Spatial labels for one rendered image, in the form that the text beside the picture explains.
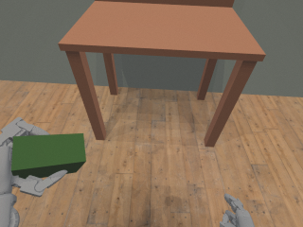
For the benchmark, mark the robot left hand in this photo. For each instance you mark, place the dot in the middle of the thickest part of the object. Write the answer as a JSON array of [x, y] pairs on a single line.
[[31, 185]]

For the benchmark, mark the table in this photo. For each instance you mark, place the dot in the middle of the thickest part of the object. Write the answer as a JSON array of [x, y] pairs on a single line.
[[201, 29]]

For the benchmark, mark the robot left forearm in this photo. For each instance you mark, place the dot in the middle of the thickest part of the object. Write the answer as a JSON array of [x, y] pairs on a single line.
[[9, 217]]

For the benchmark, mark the sponge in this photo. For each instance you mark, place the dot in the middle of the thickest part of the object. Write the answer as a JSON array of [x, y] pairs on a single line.
[[43, 155]]

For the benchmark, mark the robot right hand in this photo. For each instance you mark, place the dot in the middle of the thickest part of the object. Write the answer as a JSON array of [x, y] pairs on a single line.
[[241, 218]]

